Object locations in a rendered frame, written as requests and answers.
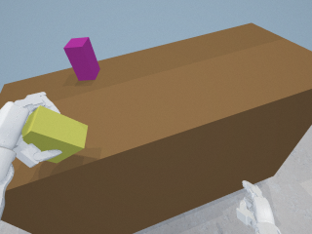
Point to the left robot forearm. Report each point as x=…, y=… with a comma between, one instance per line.
x=7, y=156

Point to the table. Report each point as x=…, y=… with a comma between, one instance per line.
x=170, y=128

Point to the sponge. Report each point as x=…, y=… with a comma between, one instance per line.
x=49, y=130

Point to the left robot hand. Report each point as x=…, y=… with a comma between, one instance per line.
x=13, y=116

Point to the right robot hand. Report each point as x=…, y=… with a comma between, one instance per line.
x=259, y=207

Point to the right robot forearm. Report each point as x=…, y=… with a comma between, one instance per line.
x=265, y=227

